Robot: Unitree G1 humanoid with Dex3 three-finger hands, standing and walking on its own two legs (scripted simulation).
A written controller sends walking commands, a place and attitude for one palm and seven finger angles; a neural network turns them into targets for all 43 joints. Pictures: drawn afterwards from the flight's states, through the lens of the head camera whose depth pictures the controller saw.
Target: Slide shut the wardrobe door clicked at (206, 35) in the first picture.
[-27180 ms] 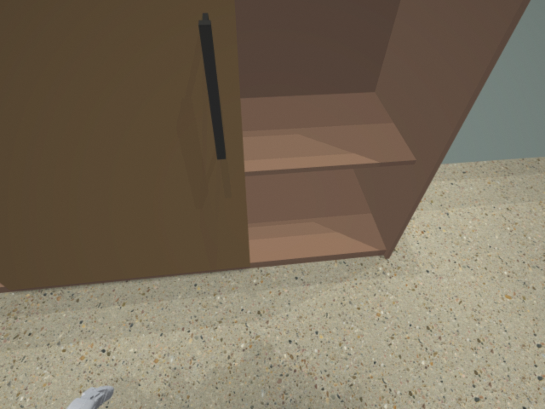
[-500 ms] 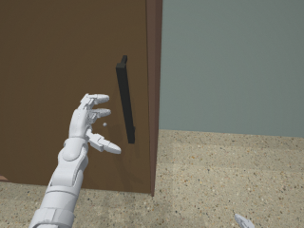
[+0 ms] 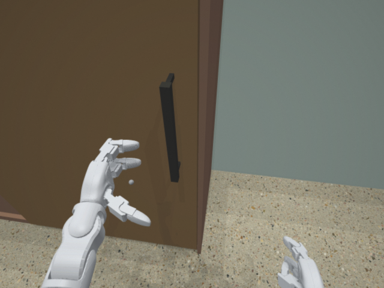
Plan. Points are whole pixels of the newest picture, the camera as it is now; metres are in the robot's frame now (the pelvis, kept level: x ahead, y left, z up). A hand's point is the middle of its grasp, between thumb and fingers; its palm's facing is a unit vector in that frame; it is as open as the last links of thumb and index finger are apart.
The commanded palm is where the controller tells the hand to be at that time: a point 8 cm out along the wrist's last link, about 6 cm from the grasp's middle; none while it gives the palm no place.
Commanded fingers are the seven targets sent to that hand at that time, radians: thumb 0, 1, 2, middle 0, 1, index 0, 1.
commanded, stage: draw the hand back to the body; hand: left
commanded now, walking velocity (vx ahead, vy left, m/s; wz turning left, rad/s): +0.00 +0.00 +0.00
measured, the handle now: (173, 134) +0.45 +0.10 +0.08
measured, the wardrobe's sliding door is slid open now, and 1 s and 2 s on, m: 0.00 0.00 0.00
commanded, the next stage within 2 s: step back with the hand held close in 1.58 s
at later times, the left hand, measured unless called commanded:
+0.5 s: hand (101, 191) +0.24 +0.19 +0.14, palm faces +0.06 -1.00 -0.05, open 14.6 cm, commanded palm +0.20 +0.24 +0.15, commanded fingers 0.00 -0.33 0.31 -0.24 -1.02 -0.24 -1.02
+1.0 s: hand (55, 192) +0.21 +0.25 +0.16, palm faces +0.40 -0.85 -0.33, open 10.8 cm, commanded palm +0.16 +0.29 +0.17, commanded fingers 0.00 0.57 0.74 -0.21 -0.49 -0.21 -0.49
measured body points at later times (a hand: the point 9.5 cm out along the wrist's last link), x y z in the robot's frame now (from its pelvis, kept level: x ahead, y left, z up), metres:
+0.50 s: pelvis +0.00 +0.00 +0.00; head -0.03 -0.02 +0.45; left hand +0.23 +0.24 +0.14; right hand +0.19 -0.22 -0.06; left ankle +0.01 +0.13 -0.74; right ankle +0.01 -0.11 -0.74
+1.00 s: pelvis +0.01 +0.01 +0.01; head -0.02 -0.01 +0.46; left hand +0.19 +0.29 +0.18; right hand +0.18 -0.21 -0.08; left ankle +0.01 +0.13 -0.74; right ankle +0.01 -0.11 -0.74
